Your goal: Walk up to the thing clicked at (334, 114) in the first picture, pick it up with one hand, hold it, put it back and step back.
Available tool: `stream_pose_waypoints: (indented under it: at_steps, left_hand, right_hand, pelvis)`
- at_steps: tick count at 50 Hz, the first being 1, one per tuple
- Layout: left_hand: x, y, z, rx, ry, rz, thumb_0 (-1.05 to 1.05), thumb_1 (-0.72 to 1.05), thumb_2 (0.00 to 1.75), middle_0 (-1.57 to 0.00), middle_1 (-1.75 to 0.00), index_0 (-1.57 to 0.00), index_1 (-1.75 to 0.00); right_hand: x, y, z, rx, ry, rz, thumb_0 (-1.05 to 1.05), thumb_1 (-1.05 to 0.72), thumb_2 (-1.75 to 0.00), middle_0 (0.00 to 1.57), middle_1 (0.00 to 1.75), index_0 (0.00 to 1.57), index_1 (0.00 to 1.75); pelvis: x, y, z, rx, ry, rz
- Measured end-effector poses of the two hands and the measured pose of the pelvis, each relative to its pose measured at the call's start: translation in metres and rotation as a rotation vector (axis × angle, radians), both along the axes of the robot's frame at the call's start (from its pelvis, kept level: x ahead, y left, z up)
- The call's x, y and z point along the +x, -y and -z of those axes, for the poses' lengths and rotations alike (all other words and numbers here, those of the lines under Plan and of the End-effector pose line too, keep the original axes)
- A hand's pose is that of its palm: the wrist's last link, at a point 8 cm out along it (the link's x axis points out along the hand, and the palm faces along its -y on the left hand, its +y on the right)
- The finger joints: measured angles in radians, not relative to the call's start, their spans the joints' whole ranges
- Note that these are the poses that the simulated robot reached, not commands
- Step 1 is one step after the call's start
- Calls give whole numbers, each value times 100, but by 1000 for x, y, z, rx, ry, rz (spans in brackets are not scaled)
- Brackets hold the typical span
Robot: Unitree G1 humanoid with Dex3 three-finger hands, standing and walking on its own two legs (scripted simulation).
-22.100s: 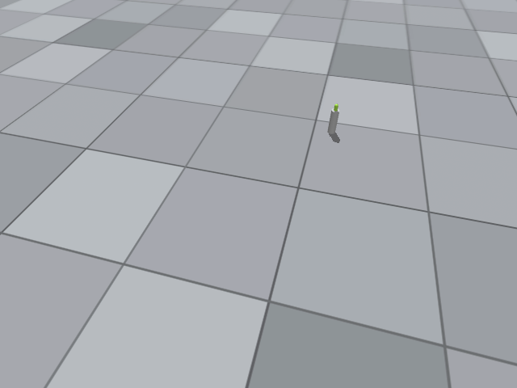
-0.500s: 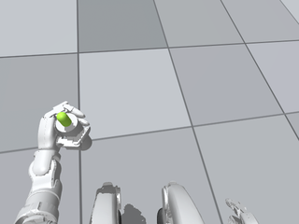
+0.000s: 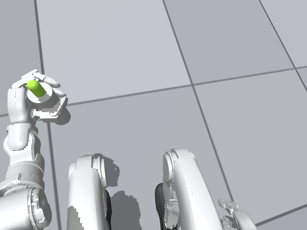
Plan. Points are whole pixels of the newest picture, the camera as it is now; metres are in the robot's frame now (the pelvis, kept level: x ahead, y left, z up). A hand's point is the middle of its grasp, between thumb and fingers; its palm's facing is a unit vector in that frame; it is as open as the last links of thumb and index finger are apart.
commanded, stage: crouch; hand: left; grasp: from the side
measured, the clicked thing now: (49, 103) +0.45 +0.23 -0.07
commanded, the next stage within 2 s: lower in 0.70 s
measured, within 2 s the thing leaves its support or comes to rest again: rests again in 1.74 s
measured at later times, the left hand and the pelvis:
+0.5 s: hand (61, 106) +0.48 +0.23 -0.15, palm faces +0.05 -1.00 -0.03, open 6.8 cm; pelvis +0.00 +0.00 -0.08, yaw -4 degrees
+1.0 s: hand (66, 110) +0.48 +0.23 -0.20, palm faces +0.07 -1.00 -0.03, open 6.8 cm; pelvis +0.00 +0.01 -0.10, yaw -7 degrees
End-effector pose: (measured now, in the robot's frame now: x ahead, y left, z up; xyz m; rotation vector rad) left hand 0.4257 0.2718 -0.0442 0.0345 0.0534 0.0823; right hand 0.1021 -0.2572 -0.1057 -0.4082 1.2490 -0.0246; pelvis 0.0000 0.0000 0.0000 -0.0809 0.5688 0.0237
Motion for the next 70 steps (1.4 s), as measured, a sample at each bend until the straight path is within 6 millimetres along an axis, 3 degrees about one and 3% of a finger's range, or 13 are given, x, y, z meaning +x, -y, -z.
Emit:
stream_pose_waypoints:
  at_steps: [12,21,31,45,60,70]
  left_hand:
    - [17,-2,55,-8,-15,13,1,-6,116,-90,-111,-94,-114]
    - [27,-6,89,-23,-15,14,1,-6,116,-90,-110,-94,-114]
    - [27,-8,112,-3,-37,26,1,-6,116,-90,-110,-94,-113]
    - [37,-5,138,-8,-31,30,1,-6,116,-90,-110,-94,-113]
    - [30,-6,189,-10,-64,26,1,-7,117,-91,-109,-95,-112]
    - [38,-6,202,-13,-51,18,1,-7,117,-91,-109,-95,-112]
  right_hand:
    - [-38,11,41,-39,-99,9,0,-89,-91,20,30,20,30]
    - [-38,13,52,-76,-126,-15,0,-89,-90,20,30,20,30]
    - [-32,13,62,-88,-147,-66,0,-90,-90,20,30,20,30]
    - [-30,13,62,-131,-167,-108,0,-90,-90,20,30,20,30]
    - [-31,11,55,-192,-240,-220,0,-90,-90,21,30,20,30]
    - [-22,5,47,-237,-239,-292,0,-91,-90,21,30,20,30]
  pelvis:
    - [-5,1,49,-17,36,19]
    - [-2,-2,70,-42,57,34]
    - [-2,-3,82,-59,82,44]
    - [-1,-5,94,-90,114,62]
    - [-3,-8,103,-130,175,81]
    - [-5,-12,106,-167,208,91]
